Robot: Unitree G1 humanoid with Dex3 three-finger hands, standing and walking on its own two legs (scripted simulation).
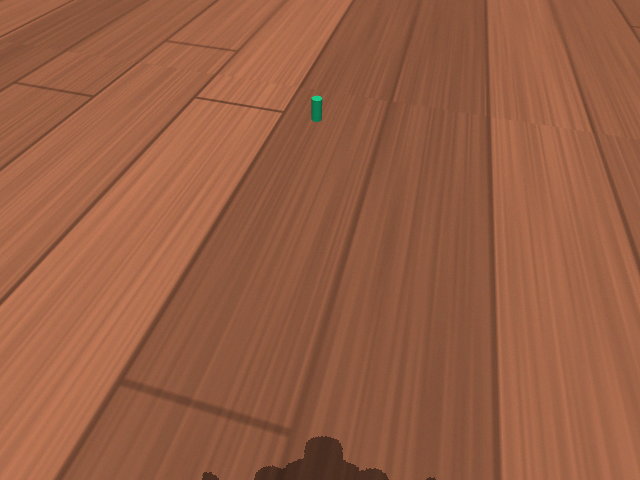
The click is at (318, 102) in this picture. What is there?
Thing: squat round
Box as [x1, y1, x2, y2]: [311, 96, 321, 121]
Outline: 313,96 311,118 314,121 318,121 321,119 321,97
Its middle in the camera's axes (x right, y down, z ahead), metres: -0.01 -0.73 +2.22
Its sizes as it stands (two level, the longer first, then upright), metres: 0.059 0.059 0.130
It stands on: the floor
